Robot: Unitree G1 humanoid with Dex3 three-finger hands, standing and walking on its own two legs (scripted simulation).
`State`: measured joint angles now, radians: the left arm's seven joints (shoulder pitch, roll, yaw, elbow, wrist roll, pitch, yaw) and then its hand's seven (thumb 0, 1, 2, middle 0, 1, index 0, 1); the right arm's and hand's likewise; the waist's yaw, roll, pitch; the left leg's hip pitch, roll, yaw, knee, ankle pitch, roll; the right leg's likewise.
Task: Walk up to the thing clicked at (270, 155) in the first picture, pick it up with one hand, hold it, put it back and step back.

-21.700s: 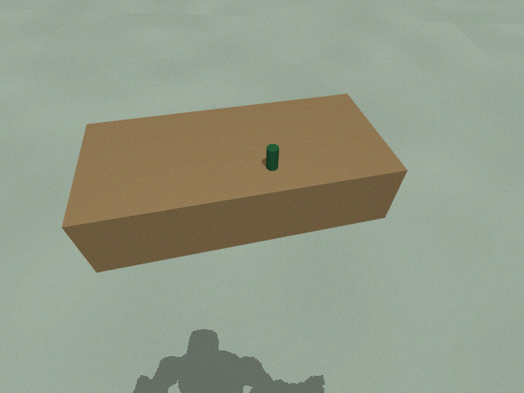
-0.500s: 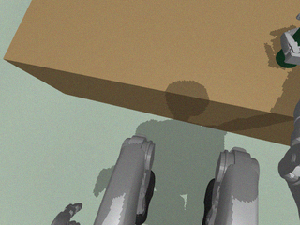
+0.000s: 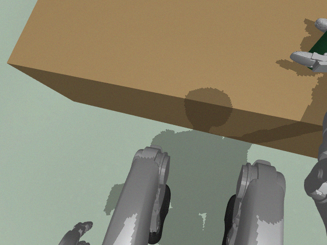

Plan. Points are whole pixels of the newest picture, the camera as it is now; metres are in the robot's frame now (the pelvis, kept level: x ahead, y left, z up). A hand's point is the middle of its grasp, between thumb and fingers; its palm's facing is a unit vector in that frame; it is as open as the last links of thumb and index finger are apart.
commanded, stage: open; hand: right
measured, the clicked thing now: out of the picture +0.55 -0.27 +0.00
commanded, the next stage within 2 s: withdraw in 0.02 s
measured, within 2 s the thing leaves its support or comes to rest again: neither
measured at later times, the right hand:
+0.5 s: hand out of the picture +0.55 -0.32 +0.09, palm faces +0.33 +0.94 -0.04, open 16.7 cm
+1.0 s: hand out of the picture +0.50 -0.40 +0.19, palm faces +0.43 +0.83 -0.37, open 17.0 cm
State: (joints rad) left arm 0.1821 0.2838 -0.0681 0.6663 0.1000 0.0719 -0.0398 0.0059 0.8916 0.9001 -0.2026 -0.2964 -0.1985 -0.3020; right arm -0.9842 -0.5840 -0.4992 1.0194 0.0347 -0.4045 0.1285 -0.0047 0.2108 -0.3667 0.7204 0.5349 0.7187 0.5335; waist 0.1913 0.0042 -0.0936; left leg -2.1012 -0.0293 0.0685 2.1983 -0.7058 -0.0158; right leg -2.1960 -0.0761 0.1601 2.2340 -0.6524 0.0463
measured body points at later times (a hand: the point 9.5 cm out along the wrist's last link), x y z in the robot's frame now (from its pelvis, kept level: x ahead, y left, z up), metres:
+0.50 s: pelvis +0.00 +0.00 +0.04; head +0.23 -0.05 +0.43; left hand +0.07 +0.28 -0.08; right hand +0.52 -0.37 +0.10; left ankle +0.09 +0.12 -0.35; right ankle +0.08 -0.15 -0.35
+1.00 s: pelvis +0.03 -0.01 +0.19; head +0.21 -0.07 +0.60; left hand +0.11 +0.26 +0.08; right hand +0.47 -0.44 +0.21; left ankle +0.09 +0.12 -0.35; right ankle +0.08 -0.15 -0.35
